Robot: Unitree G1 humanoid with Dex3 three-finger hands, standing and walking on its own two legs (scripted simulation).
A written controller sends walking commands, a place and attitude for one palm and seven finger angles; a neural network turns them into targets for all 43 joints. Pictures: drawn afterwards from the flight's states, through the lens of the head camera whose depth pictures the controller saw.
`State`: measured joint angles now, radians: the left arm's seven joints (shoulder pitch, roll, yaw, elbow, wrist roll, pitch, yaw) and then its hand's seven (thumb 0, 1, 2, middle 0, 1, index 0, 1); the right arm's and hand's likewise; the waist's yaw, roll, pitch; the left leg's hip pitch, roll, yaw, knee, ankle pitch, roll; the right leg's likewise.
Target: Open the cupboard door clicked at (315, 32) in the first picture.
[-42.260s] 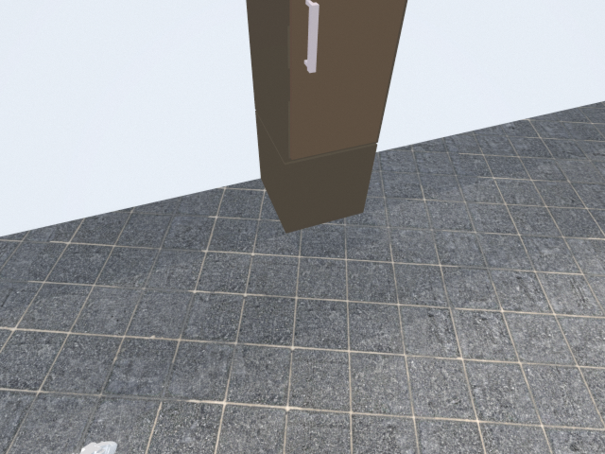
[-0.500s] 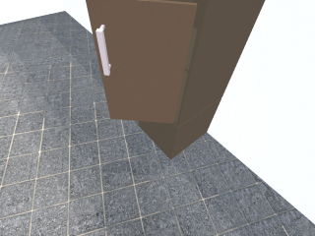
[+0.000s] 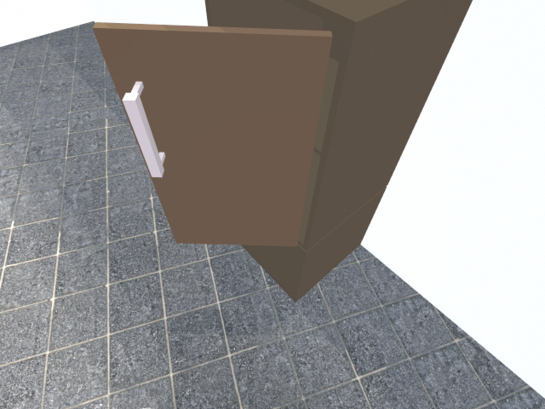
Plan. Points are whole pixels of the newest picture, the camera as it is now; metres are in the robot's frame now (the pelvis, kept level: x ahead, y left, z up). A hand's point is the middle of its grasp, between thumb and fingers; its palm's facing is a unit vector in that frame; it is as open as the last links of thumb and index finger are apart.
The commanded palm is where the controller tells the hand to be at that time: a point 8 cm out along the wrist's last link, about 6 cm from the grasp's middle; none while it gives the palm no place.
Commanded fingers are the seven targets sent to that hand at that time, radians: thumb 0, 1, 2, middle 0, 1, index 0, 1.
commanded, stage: come to a stop and stand still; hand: left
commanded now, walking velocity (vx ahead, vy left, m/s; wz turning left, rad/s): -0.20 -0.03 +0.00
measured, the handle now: (148, 132) +0.54 +0.24 +0.08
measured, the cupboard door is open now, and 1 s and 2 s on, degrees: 47 47 47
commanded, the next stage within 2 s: look again from close up in 0.70 s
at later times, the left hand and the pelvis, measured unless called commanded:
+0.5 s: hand out of the picture +0.04 +0.22 -0.18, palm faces +0.02 -0.97 -0.26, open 7.3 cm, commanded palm none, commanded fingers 0.00 0.90 0.90 -0.20 -0.30 -0.20 -0.30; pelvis +0.00 +0.02 -0.01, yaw -1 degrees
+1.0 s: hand out of the picture +0.03 +0.20 -0.17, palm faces -0.06 -0.97 -0.22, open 7.3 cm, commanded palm none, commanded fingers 0.00 0.90 0.90 -0.20 -0.30 -0.20 -0.30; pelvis +0.00 +0.02 +0.00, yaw -2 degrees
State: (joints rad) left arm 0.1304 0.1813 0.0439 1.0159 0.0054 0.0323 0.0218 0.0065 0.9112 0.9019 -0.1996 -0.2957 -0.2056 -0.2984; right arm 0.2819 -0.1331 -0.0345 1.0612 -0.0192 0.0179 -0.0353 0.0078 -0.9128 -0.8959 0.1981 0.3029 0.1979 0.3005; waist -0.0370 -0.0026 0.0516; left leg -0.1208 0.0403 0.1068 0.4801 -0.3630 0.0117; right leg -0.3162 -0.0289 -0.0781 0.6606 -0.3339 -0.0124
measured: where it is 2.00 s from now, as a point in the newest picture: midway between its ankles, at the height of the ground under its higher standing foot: outside the picture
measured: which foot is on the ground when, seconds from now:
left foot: down 0.00-0.10, up 0.12-0.32, down 0.34-1.00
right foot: down 0.00-1.00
